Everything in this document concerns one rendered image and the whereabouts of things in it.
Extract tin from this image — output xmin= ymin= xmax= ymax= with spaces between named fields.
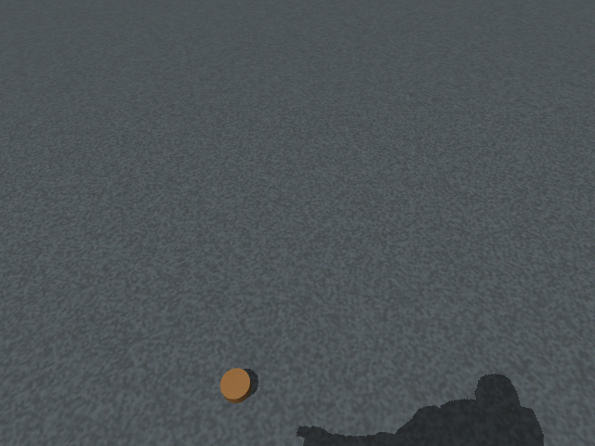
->
xmin=220 ymin=368 xmax=252 ymax=403

